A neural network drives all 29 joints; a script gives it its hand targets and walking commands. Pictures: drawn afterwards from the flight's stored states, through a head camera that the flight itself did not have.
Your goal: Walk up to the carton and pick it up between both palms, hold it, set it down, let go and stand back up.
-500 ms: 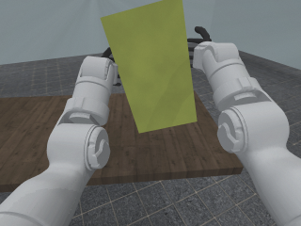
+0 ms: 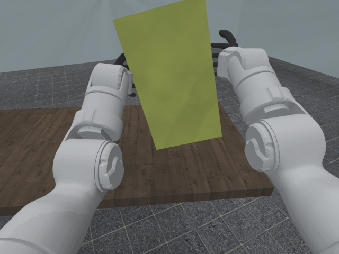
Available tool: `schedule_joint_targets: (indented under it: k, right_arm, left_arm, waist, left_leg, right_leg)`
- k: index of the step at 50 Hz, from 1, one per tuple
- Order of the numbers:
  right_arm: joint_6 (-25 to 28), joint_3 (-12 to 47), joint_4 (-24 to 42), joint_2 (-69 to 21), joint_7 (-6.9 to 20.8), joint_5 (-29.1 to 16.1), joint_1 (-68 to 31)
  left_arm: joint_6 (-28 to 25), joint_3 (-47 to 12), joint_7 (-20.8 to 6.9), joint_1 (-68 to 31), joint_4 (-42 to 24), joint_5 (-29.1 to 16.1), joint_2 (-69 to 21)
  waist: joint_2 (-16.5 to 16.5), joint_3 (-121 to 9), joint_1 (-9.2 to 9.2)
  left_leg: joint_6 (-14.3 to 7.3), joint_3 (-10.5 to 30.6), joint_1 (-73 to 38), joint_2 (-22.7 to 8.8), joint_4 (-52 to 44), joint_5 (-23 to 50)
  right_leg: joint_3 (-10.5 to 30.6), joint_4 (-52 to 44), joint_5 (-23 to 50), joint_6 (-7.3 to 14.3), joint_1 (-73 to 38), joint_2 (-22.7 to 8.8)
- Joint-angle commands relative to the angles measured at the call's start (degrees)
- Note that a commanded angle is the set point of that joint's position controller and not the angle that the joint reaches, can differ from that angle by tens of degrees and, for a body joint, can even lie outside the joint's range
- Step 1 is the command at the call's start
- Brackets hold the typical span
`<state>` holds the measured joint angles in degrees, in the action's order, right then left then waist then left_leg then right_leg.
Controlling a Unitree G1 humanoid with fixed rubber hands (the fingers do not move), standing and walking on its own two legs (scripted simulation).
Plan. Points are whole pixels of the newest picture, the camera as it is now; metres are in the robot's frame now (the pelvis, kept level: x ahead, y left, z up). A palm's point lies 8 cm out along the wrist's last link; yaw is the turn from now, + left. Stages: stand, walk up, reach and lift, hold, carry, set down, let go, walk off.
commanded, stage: hold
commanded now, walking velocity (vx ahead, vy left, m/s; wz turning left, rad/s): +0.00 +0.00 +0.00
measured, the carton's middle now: (173, 73) +0.44 -0.01 +0.30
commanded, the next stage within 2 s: set down in 0.96 s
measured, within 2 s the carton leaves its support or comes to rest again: neither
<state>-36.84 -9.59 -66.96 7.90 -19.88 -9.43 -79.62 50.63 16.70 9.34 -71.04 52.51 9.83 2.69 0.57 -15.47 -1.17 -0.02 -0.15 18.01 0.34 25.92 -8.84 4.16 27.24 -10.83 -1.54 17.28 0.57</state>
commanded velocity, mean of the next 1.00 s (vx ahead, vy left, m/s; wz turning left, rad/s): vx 0.00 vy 0.00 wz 0.00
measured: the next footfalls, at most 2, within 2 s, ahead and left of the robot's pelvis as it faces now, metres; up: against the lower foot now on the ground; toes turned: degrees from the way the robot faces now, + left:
none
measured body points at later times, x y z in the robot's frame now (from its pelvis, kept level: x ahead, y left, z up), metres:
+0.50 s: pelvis +0.00 +0.00 +0.00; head -0.10 +0.00 +0.44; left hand +0.39 +0.12 +0.30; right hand +0.39 -0.13 +0.35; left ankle +0.05 +0.12 -0.74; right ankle +0.04 -0.13 -0.74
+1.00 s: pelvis +0.00 +0.00 +0.00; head -0.10 +0.00 +0.44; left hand +0.39 +0.12 +0.30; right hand +0.39 -0.13 +0.35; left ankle +0.05 +0.12 -0.74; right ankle +0.04 -0.13 -0.74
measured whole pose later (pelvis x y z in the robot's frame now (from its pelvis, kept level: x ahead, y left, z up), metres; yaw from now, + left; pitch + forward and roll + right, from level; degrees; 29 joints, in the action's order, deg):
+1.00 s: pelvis +0.00 +0.00 +0.00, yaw +0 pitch +1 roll +0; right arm -36.9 -9.6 -67.0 7.9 -19.9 -9.4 -79.7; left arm 50.7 16.7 9.3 -71.0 52.5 9.9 2.7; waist 0.6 -15.5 -1.2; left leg 0.0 -0.1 18.0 0.3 25.9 -8.8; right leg 4.2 27.2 -10.8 -1.5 17.3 0.6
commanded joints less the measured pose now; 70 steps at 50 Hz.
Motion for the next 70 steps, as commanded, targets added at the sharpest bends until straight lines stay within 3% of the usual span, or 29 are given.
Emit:
schedule_joint_targets:
  k: [1,17,25,36,48,49,50,54,57,59,60,61,66,70]
  right_arm:
    - [1.9,3.6,14.0,-39.7,12.6,-16.5,-55.8]
    - [1.6,3.4,12.9,-40.2,12.6,-16.2,-56.2]
    - [1.7,4.2,15.2,-40.2,12.5,-17.2,-56.6]
    - [1.6,3.6,13.2,-40.1,12.5,-16.5,-56.0]
    - [1.6,3.8,14.3,-40.2,12.6,-16.7,-55.7]
    - [4.2,3.7,12.5,-44.0,11.3,-16.4,-58.4]
    - [4.3,4.3,13.1,-44.7,11.2,-16.3,-57.9]
    - [6.9,2.6,12.1,-46.2,11.3,-13.2,-58.0]
    - [8.0,1.2,10.0,-46.0,11.2,-11.1,-55.8]
    - [8.5,1.0,10.1,-45.3,11.0,-10.5,-54.7]
    - [8.6,0.8,9.3,-45.3,10.7,-10.1,-53.6]
    - [8.8,0.8,9.2,-45.3,10.7,-10.1,-53.1]
    - [10.0,1.2,9.8,-45.2,10.5,-9.7,-51.8]
    - [10.9,3.2,13.0,-45.4,10.1,-10.6,-51.7]
  left_arm:
    - [-9.7,-1.7,-11.7,-70.6,-22.3,-7.3,-33.5]
    - [-9.8,-1.2,-11.7,-71.8,-22.1,-7.0,-33.3]
    - [-9.8,-2.4,-11.5,-71.8,-23.8,-8.2,-33.7]
    - [-9.6,-1.6,-11.6,-70.9,-21.3,-7.4,-33.6]
    - [-9.9,-1.8,-11.5,-71.9,-23.8,-7.9,-33.2]
    - [-10.7,-8.3,-10.8,-63.6,-15.1,-12.3,-34.3]
    - [-11.2,-8.5,-10.6,-64.4,-16.8,-12.6,-34.4]
    - [-13.5,-7.3,-11.3,-64.5,-12.2,-11.7,-33.3]
    - [-14.7,-5.6,-11.9,-62.8,-10.7,-9.8,-32.0]
    - [-15.1,-4.7,-12.2,-61.2,-10.8,-8.6,-31.6]
    - [-15.3,-4.9,-12.5,-61.3,-10.5,-8.5,-31.2]
    - [-15.5,-4.1,-12.6,-61.8,-11.5,-8.0,-30.8]
    - [-16.3,-3.8,-13.1,-60.6,-12.3,-7.1,-30.3]
    - [-17.2,-5.0,-12.7,-59.6,-15.3,-7.6,-30.7]
  waist:
    - [-7.2,-22.8,-1.66]
    - [-7.0,-21.6,-1.11]
    - [-6.4,-24.4,-1.72]
    - [-6.8,-22.2,-1.53]
    - [-6.4,-24.0,-1.77]
    - [-3.0,-20.9,-2.02]
    - [-2.5,-21.7,-1.88]
    - [-1.8,-18.5,-2.15]
    - [-1.3,-17.1,-2.22]
    - [-1.1,-17.5,-2.09]
    - [-1.0,-17.0,-3.13]
    - [-1.2,-17.0,-2.36]
    - [-0.9,-18.4,-2.84]
    - [-1.4,-23.3,-2.46]
  left_leg:
    - [4.1,5.8,-11.3,0.1,-6.6,0.6]
    - [3.8,6.2,-9.9,0.3,-7.2,-1.1]
    - [4.0,5.9,-11.6,0.1,-6.2,1.2]
    - [3.9,5.9,-10.5,0.2,-6.7,-0.3]
    - [4.1,5.7,-11.9,-0.1,-6.5,0.6]
    - [1.8,2.6,-8.3,0.5,-7.0,0.7]
    - [1.8,2.4,-9.1,0.5,-6.8,1.9]
    - [1.4,2.0,-8.5,0.1,-7.8,-4.2]
    - [0.7,1.8,-7.6,-0.3,-8.8,-5.9]
    - [0.6,1.6,-8.4,-0.4,-8.5,-3.9]
    - [0.6,1.5,-8.8,-0.4,-8.5,-4.2]
    - [0.6,1.3,-8.9,-0.2,-8.3,-3.8]
    - [0.7,0.8,-11.3,-0.1,-8.0,-1.9]
    - [1.3,0.3,-14.3,0.3,-6.3,4.3]
  right_leg:
    - [-4.4,-7.9,7.1,0.4,-16.1,6.1]
    - [-4.3,-8.0,5.8,0.3,-16.1,6.1]
    - [-4.4,-7.9,7.6,0.3,-16.6,6.0]
    - [-4.2,-8.2,5.8,0.4,-15.8,6.0]
    - [-4.4,-8.0,7.3,0.2,-16.3,6.0]
    - [-3.8,-10.0,5.4,0.1,-16.4,5.8]
    - [-4.0,-10.1,5.8,0.1,-16.0,5.7]
    - [-4.3,-11.0,0.5,0.0,-13.8,4.7]
    - [-4.6,-10.9,0.4,-0.3,-15.4,4.7]
    - [-4.6,-10.8,1.7,-0.3,-16.2,4.7]
    - [-4.9,-10.9,1.6,-0.3,-16.4,4.6]
    - [-4.7,-10.9,1.5,-0.3,-16.3,4.6]
    - [-5.0,-10.9,2.7,-0.4,-16.9,4.7]
    - [-4.9,-10.3,7.3,-0.3,-18.0,4.7]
